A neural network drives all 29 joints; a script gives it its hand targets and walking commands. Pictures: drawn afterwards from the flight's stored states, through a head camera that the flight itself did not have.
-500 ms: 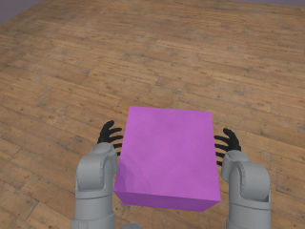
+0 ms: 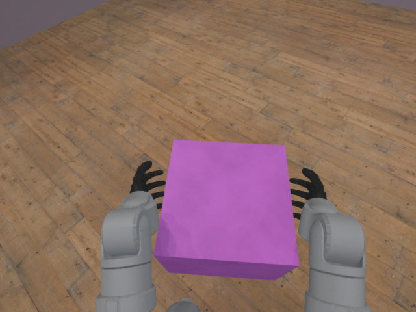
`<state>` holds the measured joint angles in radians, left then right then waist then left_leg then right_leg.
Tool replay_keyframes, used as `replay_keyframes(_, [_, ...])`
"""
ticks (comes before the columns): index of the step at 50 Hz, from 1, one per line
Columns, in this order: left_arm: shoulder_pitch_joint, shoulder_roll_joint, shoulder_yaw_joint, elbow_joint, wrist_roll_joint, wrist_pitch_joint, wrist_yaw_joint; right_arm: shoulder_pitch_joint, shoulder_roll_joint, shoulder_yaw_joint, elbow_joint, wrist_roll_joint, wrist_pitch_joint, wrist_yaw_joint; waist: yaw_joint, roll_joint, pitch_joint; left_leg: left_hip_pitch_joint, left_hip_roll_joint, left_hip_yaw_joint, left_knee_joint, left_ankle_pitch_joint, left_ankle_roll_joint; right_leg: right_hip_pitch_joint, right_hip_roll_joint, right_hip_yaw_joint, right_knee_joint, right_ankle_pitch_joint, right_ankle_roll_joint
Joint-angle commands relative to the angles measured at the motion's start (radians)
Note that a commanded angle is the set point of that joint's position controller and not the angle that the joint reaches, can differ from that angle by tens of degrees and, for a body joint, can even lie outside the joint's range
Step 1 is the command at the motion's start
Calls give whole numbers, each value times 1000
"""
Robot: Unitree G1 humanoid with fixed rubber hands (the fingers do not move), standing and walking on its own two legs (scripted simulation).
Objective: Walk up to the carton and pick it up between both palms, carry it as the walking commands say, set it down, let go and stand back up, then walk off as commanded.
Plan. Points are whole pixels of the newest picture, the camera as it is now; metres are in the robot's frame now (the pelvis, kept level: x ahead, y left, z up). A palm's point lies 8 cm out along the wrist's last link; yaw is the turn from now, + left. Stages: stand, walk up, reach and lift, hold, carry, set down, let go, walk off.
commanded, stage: carry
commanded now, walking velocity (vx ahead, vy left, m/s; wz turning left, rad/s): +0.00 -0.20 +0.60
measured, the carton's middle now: (224, 211) +0.33 +0.01 -0.02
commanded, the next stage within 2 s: none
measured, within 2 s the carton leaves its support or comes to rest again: neither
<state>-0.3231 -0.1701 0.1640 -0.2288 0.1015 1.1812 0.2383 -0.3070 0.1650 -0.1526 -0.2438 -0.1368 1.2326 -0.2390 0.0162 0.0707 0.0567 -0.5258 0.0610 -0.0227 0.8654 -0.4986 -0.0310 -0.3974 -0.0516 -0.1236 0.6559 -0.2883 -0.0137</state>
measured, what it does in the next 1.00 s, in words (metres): steps to the right, turning left: left foot, then right foot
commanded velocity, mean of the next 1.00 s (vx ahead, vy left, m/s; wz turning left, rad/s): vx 0.00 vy -0.20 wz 0.60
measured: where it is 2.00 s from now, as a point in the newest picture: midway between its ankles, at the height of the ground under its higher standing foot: outside the picture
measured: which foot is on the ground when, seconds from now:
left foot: up 0.00-0.20, down 0.22-0.56, up 0.58-0.84, down 0.86-1.00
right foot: down 0.00-0.24, up 0.26-0.54, down 0.56-0.86, up 0.88-1.00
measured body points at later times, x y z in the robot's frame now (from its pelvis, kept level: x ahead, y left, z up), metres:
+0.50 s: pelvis -0.06 -0.10 +0.00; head -0.03 -0.08 +0.45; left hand +0.17 +0.15 +0.07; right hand +0.27 -0.14 +0.06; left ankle -0.03 +0.06 -0.72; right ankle -0.01 -0.23 -0.69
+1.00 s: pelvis -0.12 -0.21 +0.00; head -0.12 -0.17 +0.45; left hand +0.03 +0.09 +0.05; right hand +0.20 -0.16 +0.06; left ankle -0.15 -0.10 -0.72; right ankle -0.03 -0.30 -0.66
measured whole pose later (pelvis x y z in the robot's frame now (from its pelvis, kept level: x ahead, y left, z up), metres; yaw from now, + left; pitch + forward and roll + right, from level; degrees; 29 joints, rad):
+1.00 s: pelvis -0.12 -0.21 +0.00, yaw +35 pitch +1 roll -1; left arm -0.30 -0.16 0.17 -0.20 0.16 1.24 0.21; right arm -0.31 0.17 -0.15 -0.15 -0.09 1.25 -0.28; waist -0.02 -0.05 0.03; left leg -0.41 0.03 0.05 0.66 -0.27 0.03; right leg -0.57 -0.06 -0.07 1.10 -0.46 0.05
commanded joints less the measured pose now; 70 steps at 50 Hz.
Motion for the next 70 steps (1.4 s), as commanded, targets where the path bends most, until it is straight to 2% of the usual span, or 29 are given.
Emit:
replay_keyframes(1, [-490, -1057, -701, -61, -433, 12, -430, -667, 1044, 770, -209, 511, -37, 398, -21, -283, -526, -65, -5, 103, 213, -74, 18, 406, -273, 144, -148, 663, -98])
replay_keyframes(7, [-464, -1009, -678, -126, -378, 10, -400, -651, 1024, 778, -163, 551, -4, 423, -8, -277, -536, 109, -27, 153, -54, 12, 24, 347, -279, 63, -149, 350, -107])
replay_keyframes(10, [-484, -1009, -701, -112, -370, 24, -387, -582, 1033, 727, -70, 526, 13, 438, -35, -152, -547, 303, -8, 141, -414, 270, 37, 279, -242, -18, -35, 281, -65])
replay_keyframes(11, [-505, -1020, -726, -107, -376, 28, -385, -558, 1034, 721, -56, 514, 12, 444, -53, 27, -513, 460, 134, -100, -488, 424, 92, 64, -181, -39, 84, 124, -2])
replay_keyframes(12, [-458, -1034, -711, -56, -368, 34, -390, -562, 998, 710, -65, 497, 8, 445, -38, 267, -489, 591, 399, -504, -469, 810, 199, -227, -59, -22, 279, -238, 58])
replay_keyframes(13, [-523, -1033, -731, -75, -374, 35, -396, -540, 1023, 682, -14, 488, -1, 450, -49, 289, -457, 540, 384, -504, -457, 830, 274, -259, -23, 103, 453, -331, 66])
replay_keyframes(16, [-595, -1076, -780, -90, -438, 22, -409, -584, 1032, 669, -47, 485, -12, 452, -39, 99, -452, 512, 276, -239, -428, 688, 200, -294, -57, 143, 504, -179, 64])
replay_keyframes(18, [-629, -1072, -783, -121, -466, 23, -413, -613, 1033, 662, -78, 485, -24, 434, -41, 136, -487, 458, 211, -149, -404, 677, 173, -217, -28, 101, 405, -121, 71])
replay_keyframes(24, [-581, -1068, -768, -95, -520, 34, -430, -621, 992, 664, -200, 434, -37, 380, -59, 129, -578, 465, 218, -239, -388, 706, 171, -31, 51, 39, 70, -156, 97])
replay_keyframes(26, [-534, -1058, -750, -86, -503, 38, -433, -578, 990, 660, -154, 415, -29, 372, -28, 170, -609, 341, 163, -170, -308, 647, 109, 176, 39, 19, -184, -37, 69])
replay_keyframes(27, [-492, -1059, -745, -57, -497, 47, -437, -540, 996, 669, -134, 408, -22, 369, -17, 37, -593, 202, 79, -86, -191, 506, 71, 327, -50, 114, -313, -6, 49])
replay_keyframes(29, [-472, -1046, -736, -42, -469, 41, -441, -533, 998, 681, -121, 408, -12, 381, -20, -444, -551, -145, -82, 143, 111, -127, -16, 413, -416, 405, -265, 425, -127])
replay_keyframes(30, [-490, -1063, -740, -42, -458, 27, -441, -608, 1014, 711, -154, 434, -17, 388, -14, -436, -523, -124, -2, 82, 183, -119, 1, 351, -379, 321, -212, 528, -155])
replay_keyframes(33, [-485, -1063, -712, -89, -440, 19, -431, -710, 1052, 790, -252, 522, -28, 402, -18, -307, -513, -66, 5, 97, 203, -16, 23, 365, -273, 122, -152, 605, -87])
replay_keyframes(39, [-487, -1026, -671, -82, -386, 24, -397, -649, 1023, 753, -106, 546, 14, 434, -5, -278, -530, 88, -26, 157, -83, 32, 23, 350, -294, 70, -137, 336, -102])
replay_keyframes(41, [-501, -1028, -688, -89, -378, 27, -386, -617, 1033, 725, -67, 538, 21, 451, -29, -154, -540, 265, -27, 152, -374, 264, 28, 261, -241, -9, -35, 249, -51])
replay_keyframes(42, [-515, -1035, -695, -72, -375, 30, -379, -603, 1037, 705, -41, 524, 20, 451, -45, -14, -528, 416, 84, -57, -494, 370, 77, 93, -200, -33, 89, 159, 7])
replay_keyframes(43, [-524, -1045, -702, -89, -371, 32, -378, -615, 1021, 697, -51, 519, 16, 459, -32, 297, -501, 552, 355, -478, -512, 612, 175, -233, -84, -29, 283, -229, 70])
replay_keyframes(44, [-522, -1047, -709, -66, -370, 39, -386, -535, 1032, 682, 6, 496, 15, 464, -43, 257, -448, 531, 385, -516, -459, 818, 271, -312, -29, 94, 439, -322, 79])
replay_keyframes(48, [-637, -1078, -771, -119, -452, 23, -402, -615, 1044, 661, -47, 497, -9, 458, -37, 78, -487, 500, 237, -236, -427, 619, 198, -295, -56, 137, 495, -143, 79])
replay_keyframes(55, [-602, -1085, -785, -115, -537, 35, -418, -583, 995, 638, -160, 426, -34, 392, -54, 131, -584, 485, 211, -251, -424, 627, 196, -136, 4, 95, 212, -142, 106])
replay_keyframes(58, [-484, -1067, -740, -23, -508, 48, -430, -545, 979, 650, -131, 398, -24, 378, -36, 157, -592, 373, 176, -216, -372, 612, 141, 56, 17, 65, -60, -108, 89])
replay_keyframes(59, [-518, -1071, -743, -64, -516, 44, -431, -569, 993, 665, -143, 409, -23, 377, -24, 112, -607, 307, 122, -173, -342, 589, 100, 194, 42, 10, -218, -34, 77])
replay_keyframes(60, [-496, -1068, -747, -51, -515, 46, -435, -539, 980, 664, -147, 394, -25, 373, -11, 18, -610, 160, 63, -110, -226, 494, 65, 351, -60, 99, -322, -11, 56])
replay_keyframes(61, [-479, -1052, -739, -42, -505, 48, -438, -504, 984, 664, -121, 389, -16, 377, -20, -263, -562, -54, -69, 18, -78, 169, 18, 433, -269, 319, -359, 136, -8])
replay_keyframes(62, [-471, -1065, -734, -29, -490, 36, -440, -559, 1004, 687, -133, 412, -14, 384, -13, -469, -532, -171, -79, 135, 75, -75, -24, 401, -415, 376, -272, 335, -128])
replay_keyframes(63, [-462, -1075, -722, -30, -474, 23, -443, -655, 1012, 714, -207, 446, -22, 390, -14, -486, -535, -139, 0, 70, 167, -69, -9, 337, -388, 310, -231, 424, -144])
replay_keyframes(65, [-501, -1089, -700, -37, -468, 23, -431, -685, 1047, 746, -183, 496, -25, 401, -11, -298, -470, -104, 0, 86, 211, -1, 12, 323, -291, 144, -208, 500, -106])
replay_keyframes(70, [-547, -1050, -673, -127, -426, 10, -395, -735, 1046, 761, -176, 571, -8, 430, -8, -285, -525, 68, -28, 135, -53, 46, 16, 321, -267, 48, -152, 335, -66])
